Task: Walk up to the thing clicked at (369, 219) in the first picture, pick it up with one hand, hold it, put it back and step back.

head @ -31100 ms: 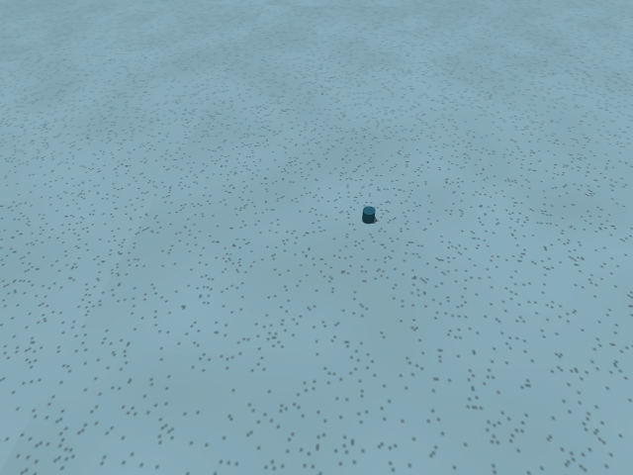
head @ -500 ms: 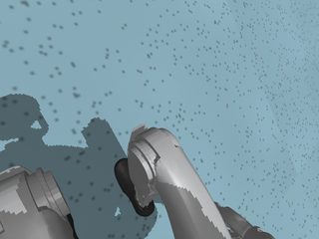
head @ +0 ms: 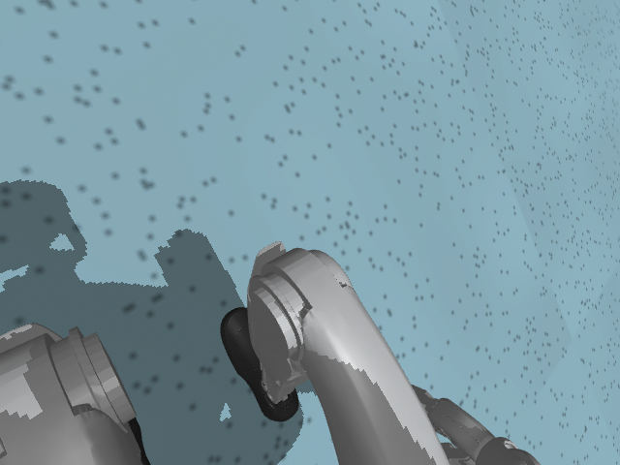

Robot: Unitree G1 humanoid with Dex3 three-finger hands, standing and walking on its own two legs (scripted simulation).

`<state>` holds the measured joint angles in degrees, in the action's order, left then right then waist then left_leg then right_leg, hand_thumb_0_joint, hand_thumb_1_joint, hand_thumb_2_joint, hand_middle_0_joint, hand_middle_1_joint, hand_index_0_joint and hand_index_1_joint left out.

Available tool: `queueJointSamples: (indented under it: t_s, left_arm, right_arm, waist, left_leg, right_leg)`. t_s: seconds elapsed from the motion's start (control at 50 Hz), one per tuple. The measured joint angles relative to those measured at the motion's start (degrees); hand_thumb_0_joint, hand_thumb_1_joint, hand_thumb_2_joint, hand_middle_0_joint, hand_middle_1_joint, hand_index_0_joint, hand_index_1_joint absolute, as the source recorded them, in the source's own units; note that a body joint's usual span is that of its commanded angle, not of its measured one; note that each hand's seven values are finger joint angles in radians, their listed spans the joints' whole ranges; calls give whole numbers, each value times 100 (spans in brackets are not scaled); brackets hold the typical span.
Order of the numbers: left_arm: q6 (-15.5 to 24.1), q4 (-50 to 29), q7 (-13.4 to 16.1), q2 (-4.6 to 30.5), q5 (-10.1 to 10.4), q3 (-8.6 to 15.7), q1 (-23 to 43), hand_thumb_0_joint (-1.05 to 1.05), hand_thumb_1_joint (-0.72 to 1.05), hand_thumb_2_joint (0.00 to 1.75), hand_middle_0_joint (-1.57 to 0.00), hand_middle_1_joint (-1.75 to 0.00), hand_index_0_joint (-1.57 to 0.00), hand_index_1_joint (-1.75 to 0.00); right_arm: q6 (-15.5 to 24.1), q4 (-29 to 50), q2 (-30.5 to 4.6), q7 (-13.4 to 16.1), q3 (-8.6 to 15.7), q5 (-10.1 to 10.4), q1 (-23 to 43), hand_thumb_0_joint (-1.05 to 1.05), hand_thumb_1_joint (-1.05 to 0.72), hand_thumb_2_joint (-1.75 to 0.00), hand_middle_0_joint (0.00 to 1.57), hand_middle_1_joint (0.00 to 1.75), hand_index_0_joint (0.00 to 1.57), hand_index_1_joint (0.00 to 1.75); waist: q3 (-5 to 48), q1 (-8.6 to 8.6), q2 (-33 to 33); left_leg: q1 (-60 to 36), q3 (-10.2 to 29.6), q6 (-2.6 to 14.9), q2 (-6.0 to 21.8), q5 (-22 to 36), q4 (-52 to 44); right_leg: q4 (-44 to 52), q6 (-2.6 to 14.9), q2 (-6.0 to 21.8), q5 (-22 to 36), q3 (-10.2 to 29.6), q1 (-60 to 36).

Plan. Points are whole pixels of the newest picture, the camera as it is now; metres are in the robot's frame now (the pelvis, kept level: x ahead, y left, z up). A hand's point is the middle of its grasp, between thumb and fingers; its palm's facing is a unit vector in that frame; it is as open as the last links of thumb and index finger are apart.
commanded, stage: close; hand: left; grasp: from above
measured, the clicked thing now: out of the picture +0.46 +0.36 -0.28
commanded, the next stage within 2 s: settle in 0.28 s
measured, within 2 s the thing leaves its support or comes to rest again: leaves its support in 0.54 s
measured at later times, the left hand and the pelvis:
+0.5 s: hand out of the picture +0.44 +0.35 -0.26, palm faces -0.41 -0.17 -0.89, open 7.6 cm; pelvis +0.00 +0.00 +0.00, yaw +0 degrees
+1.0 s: hand out of the picture +0.44 +0.38 -0.17, palm faces -0.42 -0.15 -0.90, open 7.4 cm; pelvis +0.00 +0.00 +0.01, yaw +3 degrees
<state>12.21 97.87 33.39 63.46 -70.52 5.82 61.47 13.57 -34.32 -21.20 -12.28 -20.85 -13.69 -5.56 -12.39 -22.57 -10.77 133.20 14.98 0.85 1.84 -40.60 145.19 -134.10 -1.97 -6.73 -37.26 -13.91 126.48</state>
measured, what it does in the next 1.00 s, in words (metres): stands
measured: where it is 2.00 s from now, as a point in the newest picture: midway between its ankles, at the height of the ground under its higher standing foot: (204, 423)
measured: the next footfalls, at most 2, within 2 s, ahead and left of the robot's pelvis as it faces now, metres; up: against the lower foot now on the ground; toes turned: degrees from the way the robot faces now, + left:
none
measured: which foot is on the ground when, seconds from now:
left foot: down 0.00-1.00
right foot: down 0.00-1.00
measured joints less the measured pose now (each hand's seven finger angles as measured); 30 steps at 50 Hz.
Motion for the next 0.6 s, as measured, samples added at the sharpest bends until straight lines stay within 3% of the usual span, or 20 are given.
queueJointSamples:
  t_s: [0.16,0.34,0.48,0.6]
  left_arm:
    - [100,-72,-96,-38,111,-76,-67,0,33,46,-66,-70,-72,-64]
    - [240,0,-5,-32,-20,-45,-88,0,34,40,-70,-66,-77,-59]
    - [163,31,113,-53,-125,-39,-68,0,33,38,-74,-62,-80,-55]
    - [-26,-170,24,-81,-47,61,-33,0,32,35,-78,-58,-85,-51]
  right_arm:
    - [-58,-31,38,-24,-27,-12,49,0,-90,-90,20,30,20,30]
    - [-87,-18,78,-1,-103,-45,95,0,-90,-90,20,30,20,30]
    - [-60,-19,72,7,-78,-50,48,0,-91,-90,20,30,20,30]
    - [-27,-56,54,-14,40,-13,-58,0,-92,-90,20,30,20,30]
  waist:
    - [-41,55,11]
    - [-41,42,-19]
    - [0,21,-22]
    - [96,27,31]
  left_leg:
    - [-52,11,-22,-11,-23,-12]
    - [-73,44,-23,-5,10,12]
    - [-49,24,1,14,26,15]
    - [18,-5,3,6,33,-5]
  right_leg:
    - [0,20,13,-27,-11,-44]
    - [2,14,-1,25,-36,-70]
    - [2,-4,-14,50,-19,-42]
    - [5,1,0,38,1,20]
